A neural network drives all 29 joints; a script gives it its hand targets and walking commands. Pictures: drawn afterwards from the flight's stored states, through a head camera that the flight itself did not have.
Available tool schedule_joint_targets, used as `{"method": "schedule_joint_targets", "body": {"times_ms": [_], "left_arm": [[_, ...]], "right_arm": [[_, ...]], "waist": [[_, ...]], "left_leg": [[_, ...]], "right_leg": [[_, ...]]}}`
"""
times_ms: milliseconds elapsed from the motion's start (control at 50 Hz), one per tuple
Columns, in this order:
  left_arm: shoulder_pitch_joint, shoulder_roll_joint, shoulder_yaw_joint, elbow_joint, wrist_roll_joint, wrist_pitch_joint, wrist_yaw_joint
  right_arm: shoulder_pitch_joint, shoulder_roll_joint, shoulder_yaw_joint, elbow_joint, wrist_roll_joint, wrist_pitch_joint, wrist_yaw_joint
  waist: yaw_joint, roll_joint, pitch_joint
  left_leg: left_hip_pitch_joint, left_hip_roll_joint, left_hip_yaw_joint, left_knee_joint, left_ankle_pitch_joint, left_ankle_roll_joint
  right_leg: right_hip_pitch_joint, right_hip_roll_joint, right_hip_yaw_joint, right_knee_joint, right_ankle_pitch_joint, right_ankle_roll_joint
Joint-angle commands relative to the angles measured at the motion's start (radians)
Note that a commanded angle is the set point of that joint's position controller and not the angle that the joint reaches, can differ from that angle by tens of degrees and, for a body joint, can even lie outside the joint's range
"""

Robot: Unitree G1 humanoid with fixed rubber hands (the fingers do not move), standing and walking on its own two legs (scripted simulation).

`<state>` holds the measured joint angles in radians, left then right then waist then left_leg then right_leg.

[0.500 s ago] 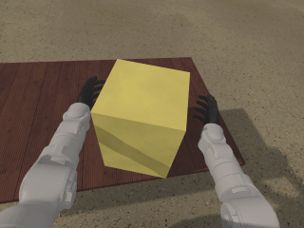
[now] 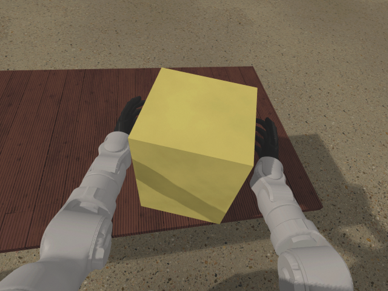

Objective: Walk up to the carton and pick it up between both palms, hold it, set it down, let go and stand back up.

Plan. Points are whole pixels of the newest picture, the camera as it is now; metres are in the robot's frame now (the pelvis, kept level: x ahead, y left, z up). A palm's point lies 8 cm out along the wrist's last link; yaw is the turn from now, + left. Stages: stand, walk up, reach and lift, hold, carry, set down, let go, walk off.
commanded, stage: reach and lift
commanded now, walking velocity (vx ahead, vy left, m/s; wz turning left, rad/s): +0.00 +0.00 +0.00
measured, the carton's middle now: (193, 152) +0.41 +0.00 +0.01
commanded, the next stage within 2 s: none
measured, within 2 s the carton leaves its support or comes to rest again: leaves its support in 1.76 s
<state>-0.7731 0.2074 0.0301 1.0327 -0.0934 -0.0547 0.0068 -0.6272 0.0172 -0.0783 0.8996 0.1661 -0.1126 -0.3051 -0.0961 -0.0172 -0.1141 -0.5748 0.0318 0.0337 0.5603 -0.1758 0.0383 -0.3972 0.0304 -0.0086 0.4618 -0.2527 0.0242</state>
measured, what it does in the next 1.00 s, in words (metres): stands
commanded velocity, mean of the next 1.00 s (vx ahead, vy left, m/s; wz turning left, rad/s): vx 0.00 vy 0.00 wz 0.00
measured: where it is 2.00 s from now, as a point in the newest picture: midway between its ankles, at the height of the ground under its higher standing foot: outside the picture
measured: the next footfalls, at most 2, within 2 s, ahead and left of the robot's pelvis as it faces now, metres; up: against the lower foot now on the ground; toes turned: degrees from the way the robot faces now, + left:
none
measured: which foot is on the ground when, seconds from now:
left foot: down 0.00-1.00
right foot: down 0.00-1.00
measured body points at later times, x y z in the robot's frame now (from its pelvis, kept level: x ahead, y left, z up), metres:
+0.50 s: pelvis +0.00 +0.00 +0.01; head +0.03 +0.05 +0.46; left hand +0.43 +0.14 +0.06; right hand +0.37 -0.15 +0.06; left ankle +0.05 +0.09 -0.73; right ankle -0.02 -0.14 -0.73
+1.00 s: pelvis +0.01 -0.01 +0.02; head +0.04 +0.04 +0.46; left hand +0.42 +0.14 +0.06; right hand +0.37 -0.16 +0.06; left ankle +0.06 +0.09 -0.73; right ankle -0.02 -0.14 -0.73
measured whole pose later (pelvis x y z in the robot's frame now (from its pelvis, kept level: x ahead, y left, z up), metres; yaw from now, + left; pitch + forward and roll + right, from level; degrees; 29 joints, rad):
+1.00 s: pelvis +0.01 -0.01 +0.02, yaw +1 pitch +3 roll -1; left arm -0.73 0.03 0.42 1.01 0.39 -0.11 -0.11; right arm -0.57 0.18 -0.55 1.00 -0.32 -0.37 -0.22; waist -0.03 -0.09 -0.01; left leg -0.29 0.01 0.04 0.34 -0.10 0.02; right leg -0.12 0.02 -0.01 0.24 -0.18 0.01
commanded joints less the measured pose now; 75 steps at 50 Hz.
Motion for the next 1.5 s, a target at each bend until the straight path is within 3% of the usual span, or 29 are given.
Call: {"method": "schedule_joint_targets", "body": {"times_ms": [0,100,180,260,340,380,440,480,620,740,920,940,1040,1240,1380,1400,1480], "left_arm": [[-0.498,0.005,0.018,-0.237,0.048,-0.042,0.002],[-0.492,-0.065,0.044,-0.264,0.108,-0.035,0.002],[-0.525,-0.139,0.078,-0.246,0.180,-0.054,-0.030],[-0.523,-0.245,0.110,-0.196,0.286,-0.094,-0.057],[-0.515,-0.563,0.086,-0.105,0.411,-0.126,-0.132],[-0.493,-0.680,0.078,-0.037,0.450,-0.145,-0.160],[-0.491,-0.722,0.103,0.001,0.473,-0.163,-0.170],[-0.503,-0.719,0.109,0.002,0.475,-0.163,-0.171],[-0.481,-0.727,0.133,-0.013,0.495,-0.132,-0.181],[-0.477,-0.750,0.110,-0.056,0.492,-0.133,-0.177],[-0.472,-0.760,0.123,-0.066,0.504,-0.111,-0.194],[-0.471,-0.760,0.121,-0.060,0.504,-0.108,-0.195],[-0.459,-0.774,0.109,-0.098,0.504,-0.114,-0.192],[-0.465,-0.785,0.086,-0.102,0.493,-0.107,-0.192],[-0.473,-0.793,0.085,-0.122,0.493,-0.106,-0.181],[-0.480,-0.792,0.083,-0.119,0.494,-0.103,-0.183],[-0.477,-0.802,0.070,-0.117,0.484,-0.113,-0.179]], "right_arm": [[-0.423,-0.037,-0.034,-0.186,-0.054,-0.065,-0.007],[-0.429,0.016,-0.065,-0.175,-0.109,-0.093,-0.010],[-0.439,0.107,-0.117,-0.150,-0.197,-0.131,0.013],[-0.437,0.224,-0.153,-0.084,-0.310,-0.186,0.069],[-0.479,0.521,-0.155,-0.001,-0.467,-0.251,0.169],[-0.497,0.619,-0.136,0.025,-0.512,-0.275,0.217],[-0.510,0.648,-0.143,0.052,-0.545,-0.290,0.248],[-0.515,0.644,-0.171,0.067,-0.567,-0.294,0.249],[-0.509,0.658,-0.178,0.066,-0.582,-0.298,0.232],[-0.499,0.668,-0.174,0.066,-0.593,-0.317,0.224],[-0.501,0.684,-0.146,0.048,-0.590,-0.332,0.204],[-0.499,0.678,-0.147,0.058,-0.592,-0.334,0.200],[-0.482,0.689,-0.116,0.065,-0.573,-0.355,0.191],[-0.483,0.678,-0.092,0.070,-0.553,-0.367,0.173],[-0.501,0.675,-0.084,0.047,-0.542,-0.373,0.173],[-0.494,0.675,-0.093,0.065,-0.549,-0.370,0.171],[-0.504,0.664,-0.087,0.062,-0.547,-0.388,0.170]], "waist": [[-0.028,0.148,-0.589],[-0.024,0.131,-0.581],[-0.028,0.135,-0.575],[-0.013,0.135,-0.532],[-0.013,0.143,-0.502],[0.002,0.144,-0.504],[0.024,0.114,-0.450],[0.014,0.092,-0.402],[0.036,0.087,-0.331],[0.032,0.079,-0.389],[0.045,0.068,-0.372],[0.035,0.066,-0.360],[0.045,0.076,-0.388],[0.037,0.074,-0.355],[0.056,0.091,-0.385],[0.039,0.084,-0.376],[0.044,0.088,-0.392]], "left_leg": [[0.686,0.024,-0.074,0.017,0.319,-0.082],[0.700,0.028,-0.066,0.004,0.330,-0.079],[0.683,0.017,-0.046,-0.007,0.319,-0.079],[0.682,0.013,-0.029,-0.051,0.270,-0.075],[0.769,0.017,-0.020,-0.079,0.353,-0.093],[0.786,0.016,-0.009,-0.091,0.394,-0.101],[0.757,0.018,0.003,-0.128,0.370,-0.098],[0.748,0.018,0.013,-0.153,0.340,-0.095],[0.705,0.006,0.047,-0.189,0.316,-0.083],[0.748,0.010,0.050,-0.179,0.372,-0.086],[0.706,0.004,0.062,-0.194,0.326,-0.068],[0.710,0.003,0.062,-0.195,0.319,-0.068],[0.733,0.006,0.059,-0.181,0.397,-0.074],[0.718,0.010,0.055,-0.196,0.335,-0.064],[0.724,0.013,0.054,-0.197,0.344,-0.067],[0.729,0.013,0.053,-0.198,0.336,-0.066],[0.735,0.017,0.050,-0.191,0.354,-0.069]], "right_leg": [[-0.188,0.016,-0.068,-0.091,0.209,0.003],[-0.167,0.018,-0.078,-0.100,0.221,0.006],[-0.136,0.004,-0.078,-0.114,0.220,0.013],[-0.082,-0.006,-0.087,-0.127,0.203,0.013],[-0.033,0.003,-0.115,-0.165,0.244,0.000],[0.017,0.008,-0.109,-0.182,0.272,-0.014],[0.073,0.011,-0.103,-0.197,0.246,-0.014],[0.088,0.008,-0.099,-0.213,0.226,-0.008],[0.164,0.000,-0.083,-0.241,0.219,-0.008],[0.152,0.007,-0.091,-0.253,0.236,-0.010],[0.176,-0.004,-0.088,-0.257,0.247,-0.001],[0.173,-0.004,-0.087,-0.258,0.252,0.000],[0.181,0.002,-0.094,-0.251,0.316,0.001],[0.143,-0.003,-0.095,-0.273,0.245,-0.002],[0.120,-0.001,-0.099,-0.281,0.205,-0.011],[0.118,0.000,-0.100,-0.284,0.209,-0.010],[0.105,0.002,-0.104,-0.285,0.209,-0.015]]}}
